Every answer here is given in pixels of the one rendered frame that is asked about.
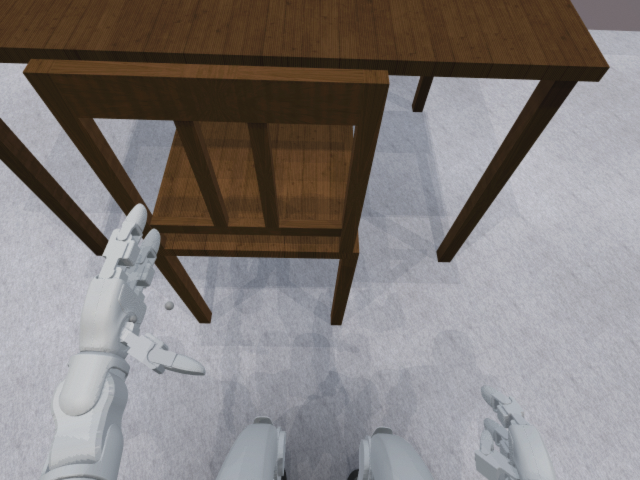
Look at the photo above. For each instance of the robot left thigh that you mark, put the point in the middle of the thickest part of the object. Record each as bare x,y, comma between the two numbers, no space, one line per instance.
257,454

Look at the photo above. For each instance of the robot right hand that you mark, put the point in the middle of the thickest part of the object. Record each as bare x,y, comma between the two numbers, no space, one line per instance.
523,454

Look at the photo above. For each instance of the robot left forearm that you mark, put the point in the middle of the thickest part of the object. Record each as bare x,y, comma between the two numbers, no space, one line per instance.
87,407

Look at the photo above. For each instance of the chair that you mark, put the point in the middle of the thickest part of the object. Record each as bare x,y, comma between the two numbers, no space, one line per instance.
263,162

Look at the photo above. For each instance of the table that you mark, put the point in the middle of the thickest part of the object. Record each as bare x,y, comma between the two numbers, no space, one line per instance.
542,40

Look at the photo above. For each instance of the robot thigh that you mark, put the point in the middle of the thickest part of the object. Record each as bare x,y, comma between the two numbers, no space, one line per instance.
390,457
257,454

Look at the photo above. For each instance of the robot right thigh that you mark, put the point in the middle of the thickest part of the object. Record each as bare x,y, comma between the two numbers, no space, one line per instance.
390,457

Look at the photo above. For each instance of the robot left hand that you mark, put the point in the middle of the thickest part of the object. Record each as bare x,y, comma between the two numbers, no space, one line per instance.
116,293

